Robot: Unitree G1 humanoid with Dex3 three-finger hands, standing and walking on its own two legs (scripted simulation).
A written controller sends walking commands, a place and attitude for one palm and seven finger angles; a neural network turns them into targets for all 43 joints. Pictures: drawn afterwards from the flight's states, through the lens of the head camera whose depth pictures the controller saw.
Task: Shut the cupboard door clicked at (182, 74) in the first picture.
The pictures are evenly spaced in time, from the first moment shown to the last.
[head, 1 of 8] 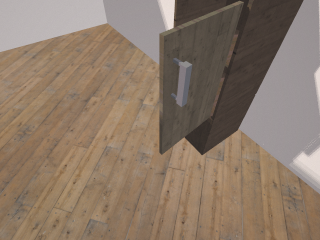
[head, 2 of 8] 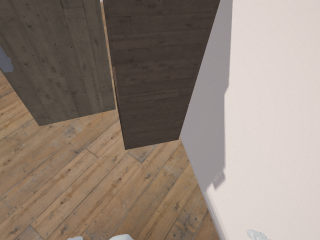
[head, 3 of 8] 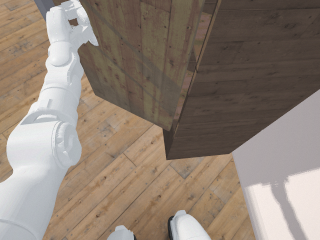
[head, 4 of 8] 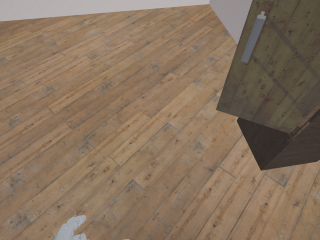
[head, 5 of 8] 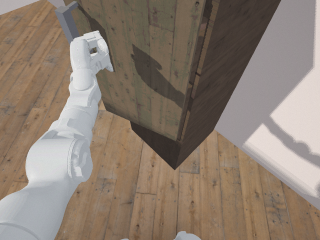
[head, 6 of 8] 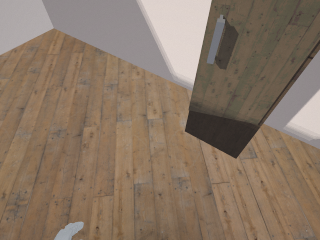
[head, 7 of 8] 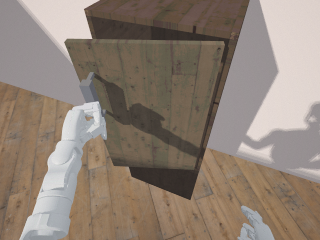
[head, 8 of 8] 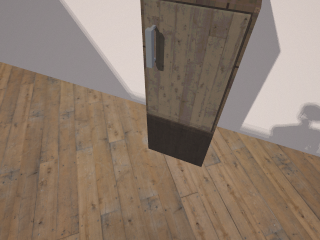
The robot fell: no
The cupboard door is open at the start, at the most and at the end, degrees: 96 96 0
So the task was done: yes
